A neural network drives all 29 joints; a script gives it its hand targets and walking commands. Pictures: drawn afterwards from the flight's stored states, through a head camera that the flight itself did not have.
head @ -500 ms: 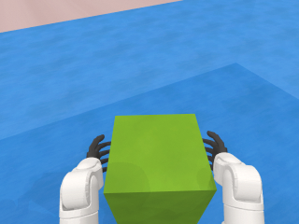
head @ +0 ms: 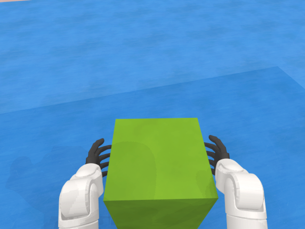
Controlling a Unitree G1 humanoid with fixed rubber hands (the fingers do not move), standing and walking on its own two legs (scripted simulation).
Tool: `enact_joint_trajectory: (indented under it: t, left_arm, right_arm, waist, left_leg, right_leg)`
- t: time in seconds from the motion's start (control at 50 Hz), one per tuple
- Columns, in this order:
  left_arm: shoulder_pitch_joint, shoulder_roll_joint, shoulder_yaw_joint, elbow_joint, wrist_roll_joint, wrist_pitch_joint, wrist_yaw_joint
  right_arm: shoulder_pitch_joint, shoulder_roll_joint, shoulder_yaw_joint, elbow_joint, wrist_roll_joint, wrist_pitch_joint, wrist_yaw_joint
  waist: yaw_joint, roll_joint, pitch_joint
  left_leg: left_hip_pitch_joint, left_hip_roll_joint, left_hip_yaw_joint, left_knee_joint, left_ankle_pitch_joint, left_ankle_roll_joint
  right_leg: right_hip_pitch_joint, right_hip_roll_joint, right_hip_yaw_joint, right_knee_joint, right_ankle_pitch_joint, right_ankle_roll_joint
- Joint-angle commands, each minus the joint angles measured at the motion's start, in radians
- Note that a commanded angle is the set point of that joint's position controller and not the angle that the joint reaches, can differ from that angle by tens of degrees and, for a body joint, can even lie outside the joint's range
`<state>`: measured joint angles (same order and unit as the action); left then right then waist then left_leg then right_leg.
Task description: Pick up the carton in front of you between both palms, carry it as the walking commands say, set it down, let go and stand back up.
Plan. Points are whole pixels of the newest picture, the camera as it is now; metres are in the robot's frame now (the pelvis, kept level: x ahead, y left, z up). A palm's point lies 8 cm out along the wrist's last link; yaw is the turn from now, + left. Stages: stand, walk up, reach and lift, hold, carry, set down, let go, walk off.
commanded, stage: carry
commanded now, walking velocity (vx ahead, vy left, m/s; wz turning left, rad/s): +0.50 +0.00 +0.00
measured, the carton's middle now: (157, 177) +0.27 +0.00 -0.02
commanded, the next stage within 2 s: none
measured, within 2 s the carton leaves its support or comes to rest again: neither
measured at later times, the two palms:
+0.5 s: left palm (109, 76) +0.59 +0.14 +0.08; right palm (194, 69) +0.62 -0.16 +0.07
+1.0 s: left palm (100, 34) +0.92 +0.22 +0.06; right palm (164, 30) +0.94 -0.08 +0.07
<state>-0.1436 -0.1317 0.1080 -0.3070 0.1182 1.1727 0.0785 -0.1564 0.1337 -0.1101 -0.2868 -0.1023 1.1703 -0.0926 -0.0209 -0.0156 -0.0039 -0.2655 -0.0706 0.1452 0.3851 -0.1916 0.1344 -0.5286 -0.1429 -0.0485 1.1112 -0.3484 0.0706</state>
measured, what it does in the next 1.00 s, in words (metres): walks ahead: right foot, then left foot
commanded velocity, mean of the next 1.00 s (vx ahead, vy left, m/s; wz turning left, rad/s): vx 0.50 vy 0.00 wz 0.00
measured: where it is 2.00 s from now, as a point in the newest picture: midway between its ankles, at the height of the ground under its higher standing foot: (136, 101)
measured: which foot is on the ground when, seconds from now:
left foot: down 0.00-0.36, up 0.38-0.80, down 0.82-1.00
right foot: up 0.00-0.30, down 0.32-0.86, up 0.88-1.00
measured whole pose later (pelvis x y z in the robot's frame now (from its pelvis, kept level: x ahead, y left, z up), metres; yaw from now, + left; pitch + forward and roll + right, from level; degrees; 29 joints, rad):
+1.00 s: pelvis +0.66 +0.06 +0.00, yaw +3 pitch +4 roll -1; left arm -0.16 -0.13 0.11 -0.31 0.12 1.20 0.09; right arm -0.16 0.13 -0.11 -0.28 -0.11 1.18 -0.08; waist -0.01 -0.02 -0.02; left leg -0.30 0.05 0.23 0.39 -0.16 0.07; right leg -0.48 -0.09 -0.07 1.11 -0.32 0.00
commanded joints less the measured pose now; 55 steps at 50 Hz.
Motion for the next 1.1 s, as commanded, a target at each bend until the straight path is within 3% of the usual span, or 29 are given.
enact_joint_trajectory:
  t: [0.0, 0.1, 0.2, 0.24, 0.28, 0.3, 0.32, 0.34, 0.36, 0.38, 0.4, 0.42, 0.46, 0.52, 0.58, 0.64, 0.72, 0.78, 0.8, 0.82, 0.84, 0.86, 0.88, 0.9, 0.92, 0.94, 0.96, 1.0, 1.08]
  left_arm:
    - [-0.425, -0.989, -0.754, -0.083, -0.395, -0.032, -0.235]
    - [-0.449, -0.930, -0.775, -0.147, -0.418, -0.020, -0.231]
    - [-0.465, -0.847, -0.746, -0.145, -0.421, 0.035, -0.231]
    - [-0.476, -0.828, -0.730, -0.125, -0.419, 0.056, -0.233]
    - [-0.469, -0.814, -0.710, -0.098, -0.411, 0.069, -0.232]
    - [-0.476, -0.815, -0.702, -0.088, -0.406, 0.071, -0.233]
    - [-0.477, -0.813, -0.693, -0.082, -0.401, 0.075, -0.234]
    - [-0.486, -0.812, -0.679, -0.045, -0.388, 0.068, -0.236]
    - [-0.434, -0.848, -0.678, -0.013, -0.392, 0.066, -0.235]
    - [-0.443, -0.873, -0.673, -0.028, -0.393, 0.058, -0.236]
    - [-0.466, -0.912, -0.679, -0.038, -0.396, 0.051, -0.238]
    - [-0.496, -0.942, -0.690, -0.047, -0.403, 0.042, -0.241]
    - [-0.521, -0.967, -0.705, -0.061, -0.415, 0.027, -0.246]
    - [-0.507, -0.954, -0.715, -0.091, -0.429, 0.021, -0.253]
    - [-0.500, -0.920, -0.715, -0.121, -0.436, 0.025, -0.255]
    - [-0.459, -0.878, -0.701, -0.114, -0.424, 0.039, -0.251]
    - [-0.423, -0.850, -0.685, -0.072, -0.396, 0.055, -0.247]
    - [-0.439, -0.854, -0.691, -0.055, -0.391, 0.058, -0.246]
    - [-0.448, -0.854, -0.695, -0.054, -0.392, 0.058, -0.246]
    - [-0.454, -0.848, -0.698, -0.052, -0.390, 0.058, -0.247]
    - [-0.483, -0.863, -0.717, -0.077, -0.406, 0.063, -0.246]
    - [-0.497, -0.866, -0.725, -0.078, -0.403, 0.054, -0.249]
    - [-0.511, -0.906, -0.737, -0.067, -0.410, 0.042, -0.252]
    - [-0.520, -0.930, -0.742, -0.079, -0.418, 0.026, -0.253]
    - [-0.521, -0.964, -0.750, -0.078, -0.422, 0.014, -0.253]
    - [-0.515, -0.983, -0.754, -0.084, -0.423, 0.003, -0.250]
    - [-0.501, -0.993, -0.758, -0.089, -0.421, -0.006, -0.246]
    - [-0.459, -0.996, -0.764, -0.092, -0.409, -0.021, -0.235]
    - [-0.421, -0.964, -0.772, -0.124, -0.393, -0.026, -0.220]
  right_arm:
    - [-0.424, 0.970, 0.735, -0.105, 0.418, -0.018, 0.284]
    - [-0.392, 0.895, 0.706, -0.142, 0.395, -0.009, 0.277]
    - [-0.392, 0.813, 0.677, -0.137, 0.375, 0.036, 0.259]
    - [-0.411, 0.797, 0.674, -0.130, 0.376, 0.054, 0.255]
    - [-0.440, 0.784, 0.675, -0.130, 0.383, 0.069, 0.256]
    - [-0.461, 0.780, 0.680, -0.127, 0.389, 0.074, 0.258]
    - [-0.487, 0.782, 0.688, -0.128, 0.394, 0.078, 0.260]
    - [-0.514, 0.805, 0.702, -0.140, 0.405, 0.089, 0.260]
    - [-0.519, 0.802, 0.700, -0.126, 0.405, 0.087, 0.264]
    - [-0.535, 0.845, 0.715, -0.113, 0.418, 0.079, 0.269]
    - [-0.544, 0.875, 0.717, -0.107, 0.421, 0.068, 0.273]
    - [-0.548, 0.899, 0.722, -0.106, 0.421, 0.056, 0.275]
    - [-0.552, 0.933, 0.735, -0.106, 0.412, 0.039, 0.271]
    - [-0.514, 0.944, 0.738, -0.110, 0.398, 0.023, 0.259]
    - [-0.496, 0.924, 0.737, -0.136, 0.390, 0.023, 0.245]
    - [-0.462, 0.890, 0.732, -0.136, 0.384, 0.038, 0.237]
    - [-0.455, 0.855, 0.726, -0.120, 0.386, 0.059, 0.245]
    - [-0.459, 0.854, 0.714, -0.096, 0.391, 0.065, 0.255]
    - [-0.444, 0.856, 0.705, -0.077, 0.388, 0.063, 0.258]
    - [-0.431, 0.854, 0.696, -0.062, 0.381, 0.061, 0.261]
    - [-0.420, 0.850, 0.680, -0.019, 0.367, 0.047, 0.268]
    - [-0.416, 0.886, 0.686, -0.016, 0.383, 0.037, 0.270]
    - [-0.441, 0.914, 0.693, -0.043, 0.392, 0.028, 0.272]
    - [-0.456, 0.953, 0.704, -0.056, 0.402, 0.017, 0.273]
    - [-0.476, 0.975, 0.715, -0.075, 0.408, 0.006, 0.274]
    - [-0.488, 0.987, 0.722, -0.094, 0.415, -0.003, 0.274]
    - [-0.484, 0.992, 0.726, -0.107, 0.420, -0.009, 0.276]
    - [-0.449, 0.982, 0.729, -0.121, 0.424, -0.017, 0.279]
    - [-0.401, 0.930, 0.727, -0.146, 0.421, -0.016, 0.285]
  waist:
    - [0.013, 0.101, -0.370]
    - [0.006, 0.122, -0.278]
    - [-0.001, 0.133, -0.183]
    - [-0.001, 0.147, -0.173]
    - [0.017, 0.182, -0.242]
    - [0.035, 0.143, -0.307]
    - [0.049, 0.037, -0.404]
    - [0.042, -0.238, -0.479]
    - [0.042, -0.235, -0.452]
    - [0.038, -0.180, -0.424]
    - [0.036, -0.074, -0.409]
    - [0.029, -0.031, -0.375]
    - [0.026, -0.053, -0.355]
    - [0.030, -0.092, -0.330]
    - [0.033, -0.096, -0.289]
    - [0.037, -0.113, -0.260]
    - [0.044, -0.140, -0.204]
    - [0.028, -0.147, -0.225]
    - [0.010, -0.100, -0.284]
    - [-0.006, -0.001, -0.364]
    - [-0.008, 0.299, -0.464]
    - [-0.004, 0.335, -0.427]
    - [-0.003, 0.251, -0.414]
    - [-0.004, 0.143, -0.414]
    - [0.004, 0.068, -0.392]
    - [0.011, 0.085, -0.391]
    - [0.012, 0.111, -0.398]
    - [0.012, 0.140, -0.383]
    - [0.009, 0.154, -0.311]
  left_leg:
    - [0.382, 0.298, -0.246, -0.157, 0.441, 0.073]
    - [0.451, 0.257, -0.181, -0.175, 0.533, 0.035]
    - [0.423, 0.257, -0.146, -0.183, 0.626, 0.015]
    - [0.410, 0.253, -0.116, -0.148, 0.765, -0.002]
    - [0.380, 0.239, -0.069, 0.030, 0.906, -0.034]
    - [0.285, 0.207, -0.030, 0.209, 0.812, -0.066]
    - [0.096, 0.190, -0.040, 0.447, 0.470, -0.089]
    - [-0.264, 0.040, -0.053, 0.778, 0.026, -0.121]
    - [-0.320, 0.041, -0.151, 0.908, -0.226, -0.097]
    - [-0.345, 0.101, -0.172, 0.952, -0.202, -0.083]
    - [-0.344, 0.143, -0.174, 0.925, -0.150, -0.083]
    - [-0.329, 0.175, -0.173, 0.863, -0.107, -0.088]
    - [-0.287, 0.188, -0.140, 0.735, -0.056, -0.104]
    - [-0.316, 0.193, -0.088, 0.563, -0.027, -0.138]
    - [-0.361, 0.190, -0.041, 0.385, 0.054, -0.161]
    - [-0.349, 0.166, 0.002, 0.246, 0.129, -0.153]
    - [-0.310, 0.139, 0.041, 0.124, 0.173, -0.127]
    - [-0.116, 0.100, 0.096, 0.041, 0.138, -0.103]
    - [0.085, 0.065, 0.133, 0.018, 0.090, -0.098]
    - [0.315, 0.185, -0.021, 0.009, 0.007, -0.084]
    - [0.566, 0.467, -0.510, -0.080, -0.122, 0.064]
    - [0.582, 0.505, -0.642, -0.168, 0.066, 0.101]
    - [0.558, 0.485, -0.515, -0.121, 0.214, 0.089]
    - [0.515, 0.461, -0.423, -0.092, 0.335, 0.065]
    - [0.440, 0.437, -0.336, -0.106, 0.359, 0.023]
    - [0.386, 0.416, -0.269, -0.132, 0.303, -0.010]
    - [0.365, 0.397, -0.220, -0.150, 0.287, -0.019]
    - [0.366, 0.376, -0.165, -0.184, 0.256, -0.013]
    - [0.412, 0.339, -0.082, -0.211, 0.315, -0.006]
  right_leg:
    - [-0.110, -0.005, -0.017, -0.139, 0.086, 0.005]
    - [-0.195, 0.024, -0.067, -0.360, 0.250, 0.004]
    - [-0.116, 0.077, -0.127, -0.553, 0.361, -0.042]
    - [-0.006, 0.110, -0.159, -0.632, 0.381, -0.071]
    - [0.227, 0.170, -0.211, -0.676, 0.338, -0.091]
    - [0.432, 0.172, -0.221, -0.717, 0.316, -0.088]
    - [0.667, -0.024, -0.002, -0.714, 0.182, -0.105]
    - [0.898, -0.322, 0.502, -0.790, 0.053, -0.277]
    - [0.814, -0.302, 0.577, -0.871, 0.173, -0.295]
    - [0.752, -0.268, 0.442, -0.858, 0.253, -0.275]
    - [0.693, -0.239, 0.339, -0.859, 0.302, -0.251]
    - [0.606, -0.216, 0.256, -0.886, 0.292, -0.225]
    - [0.514, -0.172, 0.145, -0.935, 0.191, -0.197]
    - [0.508, -0.153, 0.071, -0.988, 0.150, -0.215]
    - [0.555, -0.125, 0.013, -0.993, 0.250, -0.217]
    - [0.597, -0.099, -0.044, -0.960, 0.409, -0.197]
    - [0.644, -0.095, -0.080, -0.917, 0.518, -0.174]
    - [0.631, -0.086, -0.131, -0.754, 0.679, -0.135]
    - [0.549, -0.048, -0.183, -0.582, 0.696, -0.108]
    - [0.380, -0.023, -0.175, -0.364, 0.468, -0.078]
    - [0.057, 0.096, -0.146, -0.042, 0.198, -0.030]
    - [-0.130, 0.148, -0.045, 0.111, -0.127, -0.040]
    - [-0.171, 0.084, 0.027, 0.190, -0.121, -0.072]
    - [-0.174, 0.049, 0.039, 0.186, -0.074, -0.085]
    - [-0.141, 0.015, 0.048, 0.111, -0.008, -0.090]
    - [-0.100, 0.001, 0.043, 0.037, 0.038, -0.088]
    - [-0.075, 0.012, 0.017, 0.000, 0.070, -0.083]
    - [-0.092, 0.023, -0.013, -0.088, 0.110, -0.068]
    - [-0.151, 0.031, -0.073, -0.302, 0.210, -0.047]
